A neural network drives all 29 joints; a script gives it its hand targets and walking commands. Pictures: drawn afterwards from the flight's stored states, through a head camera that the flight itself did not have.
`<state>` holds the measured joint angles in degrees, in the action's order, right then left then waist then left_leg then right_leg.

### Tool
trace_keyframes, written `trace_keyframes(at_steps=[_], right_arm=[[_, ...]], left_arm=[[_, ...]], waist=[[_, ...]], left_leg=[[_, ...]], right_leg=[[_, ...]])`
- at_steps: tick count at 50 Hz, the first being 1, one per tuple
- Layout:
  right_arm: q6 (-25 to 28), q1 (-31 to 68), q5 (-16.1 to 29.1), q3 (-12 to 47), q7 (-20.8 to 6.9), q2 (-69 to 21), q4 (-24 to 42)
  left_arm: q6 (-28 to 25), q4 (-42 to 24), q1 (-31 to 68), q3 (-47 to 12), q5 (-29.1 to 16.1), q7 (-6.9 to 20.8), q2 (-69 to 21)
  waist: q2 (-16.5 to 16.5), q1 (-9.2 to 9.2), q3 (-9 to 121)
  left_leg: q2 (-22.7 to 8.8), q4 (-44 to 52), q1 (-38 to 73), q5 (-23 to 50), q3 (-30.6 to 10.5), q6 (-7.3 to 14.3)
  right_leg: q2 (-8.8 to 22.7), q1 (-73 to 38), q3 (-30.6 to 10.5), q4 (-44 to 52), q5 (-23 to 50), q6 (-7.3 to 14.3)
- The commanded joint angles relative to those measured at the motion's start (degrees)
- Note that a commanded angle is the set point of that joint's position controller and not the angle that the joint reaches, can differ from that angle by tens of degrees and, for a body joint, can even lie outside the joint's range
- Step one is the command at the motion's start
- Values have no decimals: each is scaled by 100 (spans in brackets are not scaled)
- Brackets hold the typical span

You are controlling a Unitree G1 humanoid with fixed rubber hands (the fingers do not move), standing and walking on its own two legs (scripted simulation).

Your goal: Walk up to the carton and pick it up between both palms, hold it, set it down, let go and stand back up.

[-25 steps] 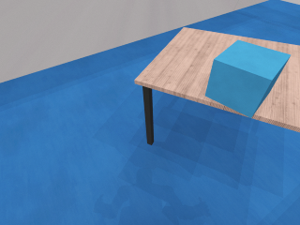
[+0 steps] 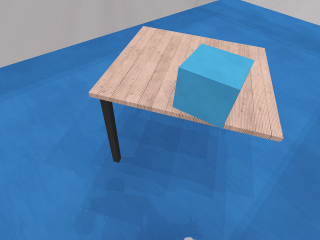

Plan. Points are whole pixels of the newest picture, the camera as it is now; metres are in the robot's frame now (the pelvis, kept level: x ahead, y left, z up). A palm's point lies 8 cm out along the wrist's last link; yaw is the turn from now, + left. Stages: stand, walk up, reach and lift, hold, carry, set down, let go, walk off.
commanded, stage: walk up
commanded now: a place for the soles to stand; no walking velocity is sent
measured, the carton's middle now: (211, 84) +0.72 -0.19 -0.01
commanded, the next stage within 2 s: none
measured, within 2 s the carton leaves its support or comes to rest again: neither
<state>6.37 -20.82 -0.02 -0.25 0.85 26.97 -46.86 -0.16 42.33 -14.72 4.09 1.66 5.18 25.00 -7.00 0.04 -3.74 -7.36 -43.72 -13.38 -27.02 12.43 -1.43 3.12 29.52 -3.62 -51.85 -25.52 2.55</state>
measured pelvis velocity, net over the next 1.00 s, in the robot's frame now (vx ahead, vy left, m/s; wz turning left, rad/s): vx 0.07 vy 0.01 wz -0.17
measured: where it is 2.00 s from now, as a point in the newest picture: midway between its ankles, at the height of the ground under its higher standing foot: outside the picture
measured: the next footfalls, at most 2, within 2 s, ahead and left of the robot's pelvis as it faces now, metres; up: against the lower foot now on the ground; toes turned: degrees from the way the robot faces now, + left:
right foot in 0.02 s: +0.13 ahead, -0.13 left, +0.00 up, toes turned -8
left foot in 0.40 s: +0.15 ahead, +0.13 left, +0.00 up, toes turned -5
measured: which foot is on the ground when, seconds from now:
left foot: down 0.00-0.06, up 0.08-0.38, down 0.40-1.00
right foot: up 0.00-0.00, down 0.02-1.00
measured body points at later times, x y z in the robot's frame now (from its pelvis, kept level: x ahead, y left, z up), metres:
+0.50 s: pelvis +0.07 +0.01 -0.01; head +0.10 +0.01 +0.44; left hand +0.17 +0.33 -0.11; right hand +0.12 -0.32 -0.10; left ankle +0.11 +0.12 -0.70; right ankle +0.09 -0.13 -0.68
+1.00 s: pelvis +0.07 +0.01 -0.01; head +0.08 +0.01 +0.44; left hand +0.20 +0.32 -0.10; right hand +0.13 -0.32 -0.11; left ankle +0.11 +0.13 -0.70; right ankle +0.09 -0.13 -0.71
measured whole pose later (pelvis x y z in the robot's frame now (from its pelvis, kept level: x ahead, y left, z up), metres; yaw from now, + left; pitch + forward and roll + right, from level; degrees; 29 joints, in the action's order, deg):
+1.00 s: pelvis +0.07 +0.01 -0.01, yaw -10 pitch -2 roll -1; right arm 1.3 -11.4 0.0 -0.3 -0.9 24.7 -46.9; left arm -4.1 45.2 -17.5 2.1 0.7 -1.0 24.4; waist 0.9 0.1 -3.6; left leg -5.6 -51.3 -23.3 -25.6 3.7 -0.4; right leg -1.9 25.0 -3.1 -48.8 -20.5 0.0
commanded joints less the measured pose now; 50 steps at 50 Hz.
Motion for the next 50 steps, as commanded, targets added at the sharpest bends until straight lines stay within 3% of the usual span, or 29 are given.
trace_keyframes(at_steps=[1, 2, 3, 4, 5, 6, 9, 16, 19, 20, 21, 22, 23, 24, 27, 30, 32, 33, 34, 35, 37, 40, 42, 43, 44, 45, 47, 48, 50], right_arm=[[-70, 638, -218, -673, -60, 1463, 672], [-120, 390, -216, -578, -78, 1027, 695], [-141, 258, -133, -397, -121, 509, 810], [-172, 457, -55, -400, -111, 771, 953], [-228, 952, -113, -501, -96, 1308, 848], [-235, 957, -136, -565, -115, 1429, 779], [-232, 374, -103, -599, -165, 1143, 558], [-329, 464, -93, -613, -104, 1066, 412], [-228, -156, -111, -623, -36, 955, 157], [-182, -401, -177, -670, -3, 1078, 82], [-146, -442, -237, -740, 23, 1542, 91], [-168, 68, -162, -704, 15, 1689, 248], [-189, 151, -130, -722, -22, 1861, 217], [-205, 372, -116, -719, -39, 1749, 270], [-267, 777, -151, -607, -16, 1356, 417], [-363, 1070, -119, -629, -73, 1360, 513], [-473, 1121, -51, -534, -107, 1035, 550], [-511, 1034, -21, -474, -115, 767, 580], [-561, 1031, 31, -356, -124, 483, 658], [-625, 1282, 26, -458, -64, 833, 637], [-564, 1349, -47, -575, -86, 1093, 459], [-403, 606, -27, -576, -106, 917, 146], [-299, 408, -95, -649, -73, 1304, 94], [-276, 504, -89, -666, -72, 1575, 135], [-288, 787, -94, -667, -76, 1564, 176], [-317, 1077, -92, -677, -99, 1591, 239], [-389, 1474, -71, -583, -137, 1319, 348], [-421, 1505, -61, -527, -133, 1106, 400], [-500, 1454, -33, -439, -125, 774, 436]], left_arm=[[-274, 178, -1092, 410, -164, -105, 1195], [-325, 400, -1872, 564, -162, -227, 1488], [-366, 344, -2008, 676, -116, -361, 2030], [-396, 114, -1807, 684, -116, -387, 2317], [-358, 83, -1316, 655, -167, -369, 2250], [-361, -16, -953, 632, -217, -378, 2151], [-412, 12, -695, 485, -195, -468, 1730], [-351, -120, -497, 367, -117, -519, 1691], [-279, -231, -38, 215, -183, -579, 1332], [-286, -287, -23, 89, -214, -614, 971], [-312, -391, -30, 7, -257, -646, 612], [-296, -332, -190, 10, -248, -701, 597], [-264, -280, -64, 150, -209, -733, 1137], [-278, -198, -149, 153, -177, -715, 1246], [-333, 18, -435, 165, -229, -625, 1134], [-393, 212, -946, 155, -172, -654, 996], [-486, 379, -1199, 230, -82, -737, 1166], [-535, 430, -1282, 316, -44, -789, 1468], [-579, 247, -899, 374, 14, -815, 1916], [-544, 244, -811, 393, -35, -790, 2110], [-489, 222, -447, 363, -58, -777, 1918], [-451, 110, 110, 173, -77, -746, 1432], [-443, 0, 362, 6, -127, -729, 935], [-429, 18, 278, -3, -144, -757, 895], [-402, 136, 101, 60, -158, -760, 1049], [-408, 199, -122, 92, -144, -725, 1129], [-495, 389, -584, 114, -105, -680, 1155], [-538, 418, -670, 165, -80, -699, 1284], [-584, 376, -569, 237, -43, -725, 1671]], waist=[[1488, -527, 683], [349, -892, 1124], [-915, -857, 833], [-1038, -745, 806], [-63, -654, 342], [426, -455, -180], [59, -131, -475], [-669, -170, -141], [-348, 297, 361], [110, 453, 619], [1368, 470, 923], [1625, 186, 687], [1427, 317, 609], [1412, 231, 309], [1867, 62, 229], [2190, -126, 580], [1579, -301, 699], [667, -325, 729], [-200, -154, 411], [211, -224, 526], [343, -111, 142], [164, 379, 331], [1108, 516, 593], [1507, 458, 685], [1347, 253, 406], [1295, 76, 252], [1081, -201, 232], [869, -198, 336], [45, -63, 410]], left_leg=[[-821, -226, -600, 2156, -212, 984], [-467, -2065, -1131, 2220, -80, 794], [310, -2966, -2501, 253, -194, 460], [638, -3167, -3301, -455, -875, 361], [373, -3134, -2986, -648, -1364, 420], [142, -2958, -2844, -431, -1517, 385], [-15, -2181, -2161, 151, -1373, 356], [225, -744, -1155, 3, -1015, 273], [480, 814, 231, 911, -870, 369], [234, 1322, 646, 1305, -1385, 494], [-857, 1820, 1060, 1965, -2912, 791], [-1701, 2157, 949, 2256, -3517, 1179], [-2012, 2135, 491, 1348, -3796, 1677], [-1999, 2161, 107, 1029, -3680, 1792], [-1282, 1496, -51, 2354, -2210, 1444], [-1068, 871, -258, 2644, -1599, 1276], [-749, -207, -777, 2151, -1180, 889], [-348, -1354, -1434, 1400, -819, 639], [306, -1802, -2457, -341, -878, 294], [280, -1602, -2143, -1117, -1438, 312], [279, -1290, -1893, -1194, -1411, 285], [326, 282, -474, 251, -1264, 461], [-569, 1397, 541, 883, -2393, 817], [-1247, 1845, 398, 940, -3185, 1246], [-1535, 1911, -28, 752, -3231, 1488], [-1542, 1788, -556, 482, -3074, 1556], [-846, 1130, -1099, 755, -2007, 995], [-446, 467, -1374, 1063, -1551, 714], [429, -674, -1671, -203, -1208, 336]], right_leg=[[-381, -2111, 1075, 1391, 877, 17], [-499, -3080, 577, 1763, 898, 93], [465, -3389, -1823, 2501, 138, 484], [1417, -3241, -4463, 3488, -464, 1136], [1798, -2305, -5066, 3801, -1487, 1493], [1675, -1868, -4456, 3686, -1593, 1412], [1058, -988, -2919, 3219, 117, 946], [780, -625, -2084, 2484, 1752, 1159], [422, -275, -1268, 1274, 3223, 838], [122, -93, -940, 471, 3132, 476], [-515, 447, -458, -742, 2169, 67], [-930, 949, 89, -838, -631, -115], [-563, 792, -109, -1138, -1069, -89], [-405, 681, -18, -1220, -1037, -74], [-221, 262, 257, -635, -519, -40], [-311, -616, 773, 520, 219, -106], [-463, -1422, 407, 1721, 903, -17], [154, -1782, -1067, 2290, 993, 162], [1082, -1924, -3430, 2744, 1346, 699], [1451, -1561, -3953, 2785, 849, 1350], [1251, -1099, -3488, 2599, 562, 1382], [580, -334, -2136, 1752, 1851, 778], [-217, 513, -663, 442, 2013, 95], [-647, 495, -21, -209, 1098, -83], [-554, 350, 319, -207, -223, -94], [-458, -103, 424, -17, -521, -80], [-378, -1015, 133, 1040, 527, 90], [-158, -1345, -504, 1360, 1169, 260], [868, -1148, -3022, 2395, 646, 916]])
